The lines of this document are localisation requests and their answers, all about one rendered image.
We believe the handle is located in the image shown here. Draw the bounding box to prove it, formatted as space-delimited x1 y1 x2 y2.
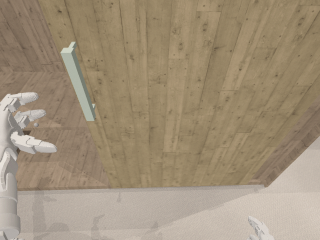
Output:
61 41 96 121

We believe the wardrobe door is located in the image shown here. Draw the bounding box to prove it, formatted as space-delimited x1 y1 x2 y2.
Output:
38 0 320 189
251 94 320 180

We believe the robot right hand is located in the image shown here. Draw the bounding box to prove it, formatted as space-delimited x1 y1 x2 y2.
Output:
246 216 275 240

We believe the robot left hand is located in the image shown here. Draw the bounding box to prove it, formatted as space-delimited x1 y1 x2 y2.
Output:
0 92 57 154

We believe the robot left forearm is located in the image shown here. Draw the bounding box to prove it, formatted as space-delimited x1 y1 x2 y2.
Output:
0 142 21 240

